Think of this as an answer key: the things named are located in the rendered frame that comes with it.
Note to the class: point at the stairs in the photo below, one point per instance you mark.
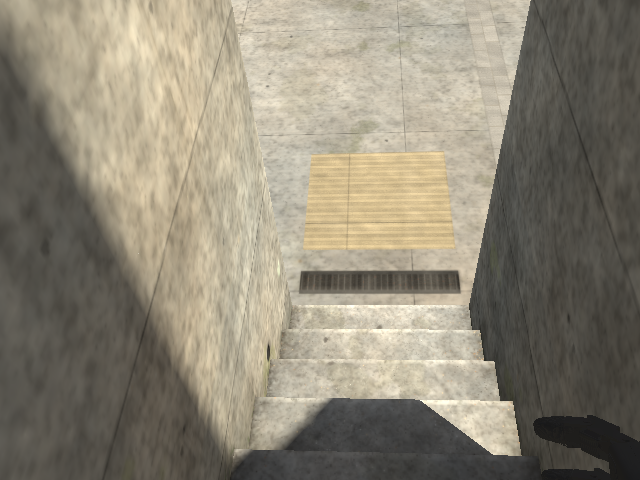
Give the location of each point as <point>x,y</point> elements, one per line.
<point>382,392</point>

